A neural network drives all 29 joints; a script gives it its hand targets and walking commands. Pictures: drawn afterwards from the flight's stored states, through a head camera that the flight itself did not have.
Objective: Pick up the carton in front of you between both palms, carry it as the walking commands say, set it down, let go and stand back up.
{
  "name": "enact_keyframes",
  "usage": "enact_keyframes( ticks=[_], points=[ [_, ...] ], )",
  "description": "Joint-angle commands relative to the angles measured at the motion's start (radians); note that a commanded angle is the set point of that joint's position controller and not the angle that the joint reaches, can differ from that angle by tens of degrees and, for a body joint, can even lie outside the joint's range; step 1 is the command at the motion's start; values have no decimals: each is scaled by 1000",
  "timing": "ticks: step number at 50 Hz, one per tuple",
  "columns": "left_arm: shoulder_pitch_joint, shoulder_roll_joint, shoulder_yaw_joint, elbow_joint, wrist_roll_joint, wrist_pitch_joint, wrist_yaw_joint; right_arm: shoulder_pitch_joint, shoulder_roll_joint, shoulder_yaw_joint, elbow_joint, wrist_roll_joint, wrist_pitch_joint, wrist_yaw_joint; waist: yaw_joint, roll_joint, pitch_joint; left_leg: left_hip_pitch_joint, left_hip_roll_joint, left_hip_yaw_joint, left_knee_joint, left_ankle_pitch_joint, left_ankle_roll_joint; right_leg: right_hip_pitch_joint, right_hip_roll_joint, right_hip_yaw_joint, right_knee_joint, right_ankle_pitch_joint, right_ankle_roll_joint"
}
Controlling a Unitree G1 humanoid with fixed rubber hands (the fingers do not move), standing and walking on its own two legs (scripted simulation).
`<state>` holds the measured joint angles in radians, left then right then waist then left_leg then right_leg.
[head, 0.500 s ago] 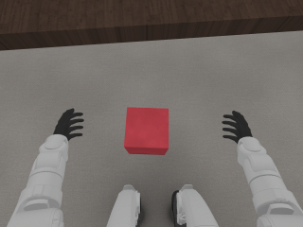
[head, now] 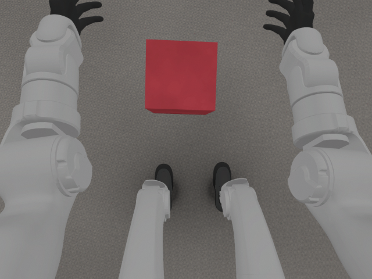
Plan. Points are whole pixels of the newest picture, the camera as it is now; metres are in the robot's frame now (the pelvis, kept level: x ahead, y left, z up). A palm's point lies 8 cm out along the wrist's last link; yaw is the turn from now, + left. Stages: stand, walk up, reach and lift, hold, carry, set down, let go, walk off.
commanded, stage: reach and lift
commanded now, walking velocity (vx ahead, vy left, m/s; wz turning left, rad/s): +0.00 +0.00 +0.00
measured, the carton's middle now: (180, 83) +0.53 +0.03 -0.52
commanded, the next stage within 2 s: none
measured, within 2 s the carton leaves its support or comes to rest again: leaves its support in 1.68 s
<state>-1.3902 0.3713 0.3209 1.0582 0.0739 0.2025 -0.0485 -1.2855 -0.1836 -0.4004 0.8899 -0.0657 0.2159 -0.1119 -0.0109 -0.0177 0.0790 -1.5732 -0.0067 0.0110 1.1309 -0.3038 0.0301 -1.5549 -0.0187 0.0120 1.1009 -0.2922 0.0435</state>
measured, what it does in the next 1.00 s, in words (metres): lowers itself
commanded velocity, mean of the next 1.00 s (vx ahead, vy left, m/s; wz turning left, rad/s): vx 0.00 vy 0.00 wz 0.00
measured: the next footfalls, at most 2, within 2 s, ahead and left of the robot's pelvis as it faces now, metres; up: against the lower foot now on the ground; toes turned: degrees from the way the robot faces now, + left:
none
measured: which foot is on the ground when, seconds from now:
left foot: down 0.00-1.00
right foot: down 0.00-1.00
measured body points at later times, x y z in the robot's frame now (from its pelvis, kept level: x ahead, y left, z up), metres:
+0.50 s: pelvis +0.00 -0.03 -0.18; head +0.37 +0.00 +0.08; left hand +0.54 +0.23 -0.36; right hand +0.54 -0.16 -0.35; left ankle +0.09 +0.10 -0.61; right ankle +0.09 -0.15 -0.61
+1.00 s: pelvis -0.02 -0.01 -0.27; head +0.36 +0.02 -0.05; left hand +0.56 +0.20 -0.46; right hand +0.54 -0.16 -0.46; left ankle +0.08 +0.10 -0.61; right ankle +0.09 -0.15 -0.61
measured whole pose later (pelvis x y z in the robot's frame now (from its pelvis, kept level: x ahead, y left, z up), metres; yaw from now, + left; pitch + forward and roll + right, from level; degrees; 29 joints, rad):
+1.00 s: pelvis -0.02 -0.01 -0.27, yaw -1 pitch +35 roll -4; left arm -1.64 0.50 0.01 1.24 -0.21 0.07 0.05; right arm -1.52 -0.30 -0.14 1.08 0.22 0.07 -0.17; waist 0.00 -0.03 0.47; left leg -2.24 -0.01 -0.03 2.21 -0.58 0.02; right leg -2.20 0.08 0.05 2.17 -0.60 0.11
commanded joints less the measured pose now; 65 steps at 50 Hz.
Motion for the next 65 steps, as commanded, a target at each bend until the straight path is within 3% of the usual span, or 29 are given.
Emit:
enact_keyframes(
  ticks=[1,5,9,13,19,23,27,30,37,41,45,49,55,61,65],
  points=[
    [-124,38,58,-120,39,-95,-2,-80,-50,-31,-97,-39,-107,12,13,101,-1133,679,-42,-49,47,550,-54,220,118,-73,64,278,11],
    [11,-23,88,-50,48,-139,8,22,-14,-42,-28,-59,-158,17,8,76,-999,410,-36,-69,179,578,-51,14,116,-55,201,309,14],
    [0,20,76,-79,13,-167,26,12,-23,7,-79,-23,-178,2,29,27,-1093,275,-38,-69,326,575,-54,-57,115,-41,339,335,28],
    [-67,144,-1,-155,-65,-182,55,-65,-65,137,-168,100,-170,-38,69,7,-1273,166,-44,-23,464,454,-60,85,100,-32,486,368,39],
    [-127,218,-150,-163,-226,-151,54,-118,-94,232,-186,209,-120,-95,29,6,-1365,19,-48,24,628,337,-66,255,100,-37,661,437,23],
    [-265,273,-197,-165,-279,-123,49,-249,-117,237,-181,244,-88,-112,33,33,-1299,-71,-29,45,708,164,-59,218,103,-33,733,255,19],
    [-382,274,-208,-47,-244,-91,46,-357,-148,202,-49,236,-64,-96,34,92,-1050,-98,-5,34,734,-17,-56,-3,96,-54,760,-16,15],
    [-437,252,-206,32,-209,-92,43,-405,-167,174,45,215,-75,-74,26,110,-909,-118,9,15,756,-98,-53,-110,84,-67,792,-112,14],
    [-533,267,-245,117,-227,-123,69,-511,-227,183,131,232,-126,-47,10,70,-872,-57,19,-27,833,-45,-54,-166,61,-96,899,-86,24],
    [-609,284,-267,50,-273,-151,96,-592,-261,231,71,251,-157,-49,13,30,-939,18,11,-51,870,60,-46,-164,58,-110,953,-15,30],
    [-556,251,-306,74,-285,-157,104,-512,-211,270,76,286,-172,-58,18,48,-1002,138,-1,-45,899,201,-43,-143,74,-122,972,87,36],
    [-481,203,-320,112,-279,-152,99,-402,-173,252,137,289,-169,-53,19,84,-968,179,-8,-46,911,239,-49,-204,90,-132,983,80,42],
    [-447,173,-295,92,-260,-156,88,-378,-168,187,132,229,-182,-56,-11,95,-894,33,-12,-41,911,188,-58,-238,99,-115,968,76,37],
    [-477,137,-312,93,-265,-158,70,-441,-119,199,119,225,-180,-64,8,55,-814,-146,-12,-15,895,50,-56,-131,99,-87,943,42,23],
    [-562,5,-350,81,-270,-152,42,-546,74,275,96,236,-162,-44,28,10,-801,-194,-20,-3,882,-37,-46,-37,116,-81,937,8,16]
  ],
)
